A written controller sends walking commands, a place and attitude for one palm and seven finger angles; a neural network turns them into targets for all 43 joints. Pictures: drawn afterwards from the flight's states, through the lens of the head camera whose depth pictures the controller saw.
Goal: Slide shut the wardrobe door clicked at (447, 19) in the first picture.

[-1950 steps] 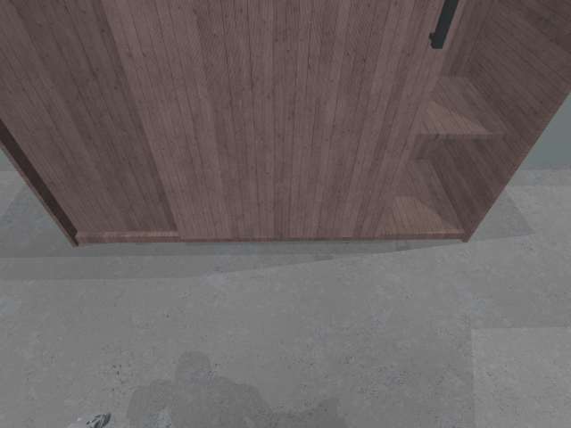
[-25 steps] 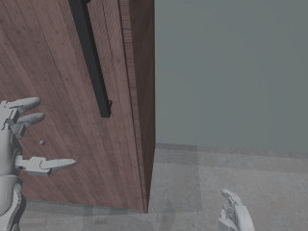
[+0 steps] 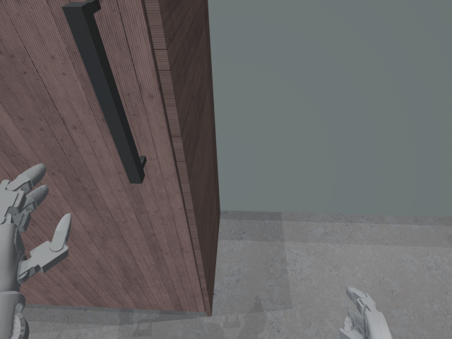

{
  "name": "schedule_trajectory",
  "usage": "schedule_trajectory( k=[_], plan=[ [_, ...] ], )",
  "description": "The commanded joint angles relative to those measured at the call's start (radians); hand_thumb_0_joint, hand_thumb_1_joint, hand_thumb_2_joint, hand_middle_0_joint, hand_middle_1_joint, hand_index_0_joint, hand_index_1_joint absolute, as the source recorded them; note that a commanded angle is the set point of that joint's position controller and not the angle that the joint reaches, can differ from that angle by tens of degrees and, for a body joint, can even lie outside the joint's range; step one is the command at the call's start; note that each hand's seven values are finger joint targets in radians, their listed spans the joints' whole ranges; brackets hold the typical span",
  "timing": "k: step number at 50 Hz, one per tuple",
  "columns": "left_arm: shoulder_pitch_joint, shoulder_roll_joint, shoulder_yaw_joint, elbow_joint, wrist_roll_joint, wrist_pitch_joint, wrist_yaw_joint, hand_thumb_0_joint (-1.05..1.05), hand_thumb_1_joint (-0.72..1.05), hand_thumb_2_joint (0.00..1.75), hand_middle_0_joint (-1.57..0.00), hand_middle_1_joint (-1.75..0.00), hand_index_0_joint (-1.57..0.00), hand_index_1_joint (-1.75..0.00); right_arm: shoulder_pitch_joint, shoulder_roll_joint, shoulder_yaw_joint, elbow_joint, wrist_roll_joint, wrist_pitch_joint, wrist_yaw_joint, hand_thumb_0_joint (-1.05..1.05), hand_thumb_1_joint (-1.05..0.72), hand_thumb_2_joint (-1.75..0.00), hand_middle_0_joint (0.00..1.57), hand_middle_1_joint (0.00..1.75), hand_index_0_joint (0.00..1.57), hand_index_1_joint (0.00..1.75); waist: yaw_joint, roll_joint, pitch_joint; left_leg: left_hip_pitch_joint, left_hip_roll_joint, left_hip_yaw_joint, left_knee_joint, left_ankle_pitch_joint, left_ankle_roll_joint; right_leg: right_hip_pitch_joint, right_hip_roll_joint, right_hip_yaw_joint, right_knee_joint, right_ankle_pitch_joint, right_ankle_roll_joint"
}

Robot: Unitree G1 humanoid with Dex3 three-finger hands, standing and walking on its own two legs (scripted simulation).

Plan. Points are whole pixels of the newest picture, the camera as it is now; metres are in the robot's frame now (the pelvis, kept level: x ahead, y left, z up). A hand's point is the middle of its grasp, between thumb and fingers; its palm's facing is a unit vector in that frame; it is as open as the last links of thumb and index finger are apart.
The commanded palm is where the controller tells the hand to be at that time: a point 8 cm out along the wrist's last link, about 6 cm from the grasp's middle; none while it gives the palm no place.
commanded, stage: draw the hand back to the body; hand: left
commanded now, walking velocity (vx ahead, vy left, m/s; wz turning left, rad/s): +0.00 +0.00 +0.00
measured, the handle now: (118, 105) +0.37 +0.22 +0.26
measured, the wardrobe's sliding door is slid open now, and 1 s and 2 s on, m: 0.00 0.00 0.00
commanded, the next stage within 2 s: step back with the hand held close in 0.38 s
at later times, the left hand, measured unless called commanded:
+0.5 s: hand (70, 243) +0.19 +0.24 +0.15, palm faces +0.46 -0.81 -0.37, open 7.4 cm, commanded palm +0.14 +0.28 +0.17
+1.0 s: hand (26, 260) +0.16 +0.29 +0.15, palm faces +0.40 -0.76 -0.51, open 7.4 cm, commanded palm +0.11 +0.32 +0.17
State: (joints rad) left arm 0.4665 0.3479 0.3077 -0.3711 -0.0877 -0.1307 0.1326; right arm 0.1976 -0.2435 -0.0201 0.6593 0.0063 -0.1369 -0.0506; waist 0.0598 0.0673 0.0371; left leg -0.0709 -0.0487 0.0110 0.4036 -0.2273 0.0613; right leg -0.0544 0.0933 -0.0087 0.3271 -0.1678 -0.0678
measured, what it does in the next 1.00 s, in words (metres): stands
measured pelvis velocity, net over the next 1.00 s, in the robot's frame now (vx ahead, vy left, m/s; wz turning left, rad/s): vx -0.04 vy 0.03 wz -0.04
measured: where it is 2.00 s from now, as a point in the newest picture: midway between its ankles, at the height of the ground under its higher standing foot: outside the picture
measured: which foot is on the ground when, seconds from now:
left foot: down 0.00-1.00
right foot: down 0.00-1.00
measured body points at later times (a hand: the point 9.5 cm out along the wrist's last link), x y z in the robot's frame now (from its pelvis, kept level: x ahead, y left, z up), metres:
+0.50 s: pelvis +0.00 -0.02 +0.00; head -0.02 -0.04 +0.45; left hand +0.16 +0.28 +0.18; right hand +0.18 -0.24 -0.09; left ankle +0.00 +0.07 -0.74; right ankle +0.01 -0.08 -0.74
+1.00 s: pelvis -0.04 +0.03 -0.01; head -0.04 +0.02 +0.44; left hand +0.13 +0.33 +0.17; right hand +0.12 -0.23 -0.09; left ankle +0.00 +0.08 -0.74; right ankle +0.01 -0.08 -0.74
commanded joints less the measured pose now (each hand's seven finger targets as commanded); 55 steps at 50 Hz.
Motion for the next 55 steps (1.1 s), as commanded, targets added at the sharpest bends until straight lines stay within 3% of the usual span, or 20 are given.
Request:
schedule_trajectory(
  k=[1,6,13,16,17,23,24,25,26,27,29,32,35,40,42,46,49,52,54,55],
  plan=[
    [-0.112,0.182,0.110,-0.228,0.004,-0.065,0.013,0.00,0.90,0.90,-0.20,-0.30,-0.20,-0.30,-0.126,-0.098,-0.029,-0.162,0.005,-0.053,-0.012,0.00,-0.90,-0.90,0.20,0.30,0.20,0.30,-0.005,0.020,-0.058,-0.021,0.074,-0.046,-0.067,0.158,-0.049,-0.008,-0.082,0.056,-0.062,0.059,0.037],
    [-0.122,0.184,0.108,-0.234,0.007,-0.059,0.019,0.00,0.90,0.90,-0.20,-0.30,-0.20,-0.30,-0.133,-0.090,-0.023,-0.157,0.001,-0.053,-0.014,0.00,-0.90,-0.90,0.20,0.30,0.20,0.30,-0.005,0.032,-0.064,-0.012,0.066,-0.040,-0.057,0.175,-0.046,-0.003,-0.086,0.062,-0.068,0.079,0.037],
    [-0.106,0.175,0.105,-0.179,-0.002,-0.045,0.014,0.00,0.90,0.90,-0.20,-0.30,-0.20,-0.30,-0.145,-0.087,-0.022,-0.155,0.001,-0.034,-0.018,0.00,-0.90,-0.90,0.20,0.30,0.20,0.30,-0.001,-0.038,-0.033,-0.015,0.063,-0.031,-0.056,0.158,-0.036,-0.015,-0.090,0.068,-0.086,0.060,0.042],
    [-0.120,0.176,0.104,-0.186,0.001,-0.047,0.015,0.00,0.90,0.90,-0.20,-0.30,-0.20,-0.30,-0.149,-0.084,-0.021,-0.156,0.002,-0.032,-0.015,0.00,-0.90,-0.90,0.20,0.30,0.20,0.30,0.000,0.011,-0.031,-0.014,0.062,-0.030,-0.060,0.128,-0.038,-0.016,-0.095,0.073,-0.096,0.020,0.041],
    [-0.108,0.183,0.112,-0.180,-0.002,-0.046,0.017,0.00,0.90,0.90,-0.20,-0.30,-0.20,-0.30,-0.153,-0.084,-0.022,-0.158,0.001,-0.031,-0.016,0.00,-0.90,-0.90,0.20,0.30,0.20,0.30,0.004,-0.012,-0.035,-0.013,0.061,-0.028,-0.056,0.130,-0.035,-0.013,-0.095,0.073,-0.097,0.023,0.042],
    [-0.088,0.187,0.116,-0.201,0.000,-0.053,0.017,0.00,0.90,0.90,-0.20,-0.30,-0.20,-0.30,-0.155,-0.085,-0.027,-0.156,0.000,-0.034,-0.016,0.00,-0.90,-0.90,0.20,0.30,0.20,0.30,0.007,-0.015,-0.063,-0.004,0.058,-0.023,-0.049,0.165,-0.032,0.006,-0.096,0.080,-0.083,0.075,0.043],
    [-0.093,0.191,0.119,-0.203,-0.001,-0.053,0.017,0.00,0.90,0.90,-0.20,-0.30,-0.20,-0.30,-0.155,-0.087,-0.027,-0.155,-0.001,-0.034,-0.017,0.00,-0.90,-0.90,0.20,0.30,0.20,0.30,0.008,-0.009,-0.070,-0.003,0.057,-0.023,-0.047,0.164,-0.032,0.008,-0.098,0.083,-0.083,0.075,0.044],
    [-0.141,0.259,0.186,-0.184,0.001,-0.053,0.029,0.00,0.90,0.90,-0.20,-0.30,-0.20,-0.30,-0.149,-0.091,-0.030,-0.144,0.003,-0.031,-0.020,0.00,-0.90,-0.90,0.20,0.30,0.20,0.30,0.006,-0.004,-0.066,-0.012,0.056,-0.024,-0.047,0.150,-0.036,0.004,-0.096,0.087,-0.091,0.052,0.041],
    [-0.142,0.300,0.244,-0.225,0.013,-0.077,0.023,0.00,0.90,0.90,-0.20,-0.30,-0.20,-0.30,-0.128,-0.124,-0.033,-0.209,0.011,-0.006,-0.023,0.00,-0.90,-0.90,0.20,0.30,0.20,0.30,-0.035,-0.036,0.014,-0.066,0.081,-0.058,0.020,0.068,-0.017,-0.192,-0.161,0.223,-0.139,0.095,0.055],
    [-0.082,0.226,0.190,-0.153,0.026,-0.077,0.016,0.00,0.90,0.90,-0.20,-0.30,-0.20,-0.30,-0.108,-0.102,-0.032,-0.186,0.010,0.014,-0.018,0.00,-0.90,-0.90,0.20,0.30,0.20,0.30,-0.047,-0.078,-0.025,-0.056,0.075,-0.061,0.080,0.046,-0.017,-0.214,-0.206,0.247,-0.146,0.092,0.057],
    [-0.044,0.196,0.154,-0.145,0.035,-0.088,0.017,0.00,0.90,0.90,-0.20,-0.30,-0.20,-0.30,-0.097,-0.096,-0.031,-0.198,0.014,0.037,-0.009,0.00,-0.90,-0.90,0.20,0.30,0.20,0.30,-0.048,-0.110,-0.100,-0.087,0.072,-0.056,0.131,0.034,-0.017,-0.198,-0.252,0.274,-0.126,0.113,0.057],
    [-0.016,0.212,0.152,-0.187,0.041,-0.101,0.027,0.00,0.90,0.90,-0.20,-0.30,-0.20,-0.30,-0.089,-0.109,-0.038,-0.216,0.019,0.048,-0.014,0.00,-0.90,-0.90,0.20,0.30,0.20,0.30,-0.051,-0.041,-0.177,-0.095,0.078,-0.052,0.136,0.085,-0.024,-0.162,-0.270,0.254,-0.049,0.237,0.044],
    [0.023,0.260,0.198,-0.232,0.042,-0.102,0.042,0.00,0.90,0.90,-0.20,-0.30,-0.20,-0.30,-0.098,-0.118,-0.040,-0.231,0.017,0.064,-0.025,0.00,-0.90,-0.90,0.20,0.30,0.20,0.30,-0.050,-0.019,-0.192,-0.099,0.094,-0.056,0.115,0.156,-0.024,-0.169,-0.244,0.207,0.002,0.261,0.054],
    [0.081,0.292,0.253,-0.264,0.038,-0.093,0.052,0.00,0.90,0.90,-0.20,-0.30,-0.20,-0.30,-0.108,-0.127,-0.042,-0.256,0.014,0.090,-0.039,0.00,-0.90,-0.90,0.20,0.30,0.20,0.30,-0.044,-0.012,-0.192,-0.175,0.137,-0.107,0.070,0.236,-0.017,-0.141,-0.187,0.164,0.082,0.240,0.049],
    [0.103,0.277,0.250,-0.261,0.039,-0.089,0.053,0.00,0.90,0.90,-0.20,-0.30,-0.20,-0.30,-0.101,-0.127,-0.040,-0.266,0.012,0.095,-0.042,0.00,-0.90,-0.90,0.20,0.30,0.20,0.30,-0.041,0.001,-0.188,-0.231,0.158,-0.132,0.043,0.213,-0.010,-0.120,-0.164,0.154,0.120,0.194,0.048],
    [0.103,0.250,0.234,-0.260,0.046,-0.085,0.054,0.00,0.90,0.90,-0.20,-0.30,-0.20,-0.30,-0.086,-0.136,-0.039,-0.271,0.009,0.089,-0.046,0.00,-0.90,-0.90,0.20,0.30,0.20,0.30,-0.039,0.009,-0.172,-0.340,0.185,-0.168,0.003,0.093,0.009,-0.089,-0.137,0.151,0.178,0.117,0.053],
    [0.042,0.229,0.217,-0.266,0.064,-0.086,0.053,0.00,0.90,0.90,-0.20,-0.30,-0.20,-0.30,-0.076,-0.151,-0.039,-0.273,0.006,0.077,-0.046,0.00,-0.90,-0.90,0.20,0.30,0.20,0.30,-0.044,0.018,-0.119,-0.473,0.211,-0.212,-0.062,-0.181,0.032,-0.075,-0.113,0.149,0.237,0.003,0.058],
    [-0.027,0.217,0.221,-0.280,0.090,-0.097,0.055,0.00,0.90,0.90,-0.20,-0.30,-0.20,-0.30,-0.073,-0.152,-0.040,-0.270,-0.003,0.057,-0.050,0.00,-0.90,-0.90,0.20,0.30,0.20,0.30,-0.039,0.070,-0.090,-0.647,0.275,-0.299,-0.196,-0.431,0.066,0.026,-0.065,0.095,0.398,-0.044,0.081],
    [-0.074,0.219,0.226,-0.274,0.102,-0.102,0.055,0.00,0.90,0.90,-0.20,-0.30,-0.20,-0.30,-0.072,-0.144,-0.042,-0.263,-0.011,0.044,-0.048,0.00,-0.90,-0.90,0.20,0.30,0.20,0.30,-0.038,0.061,-0.068,-0.706,0.320,-0.335,-0.259,-0.483,0.090,0.048,-0.042,0.073,0.528,-0.102,0.091],
    [-0.104,0.244,0.242,-0.288,0.097,-0.105,0.056,0.00,0.90,0.90,-0.20,-0.30,-0.20,-0.30,-0.074,-0.140,-0.045,-0.265,-0.012,0.040,-0.050,0.00,-0.90,-0.90,0.20,0.30,0.20,0.30,-0.035,0.031,-0.071,-0.670,0.324,-0.344,-0.248,-0.426,0.094,0.018,-0.043,0.075,0.543,-0.123,0.090]
  ],
)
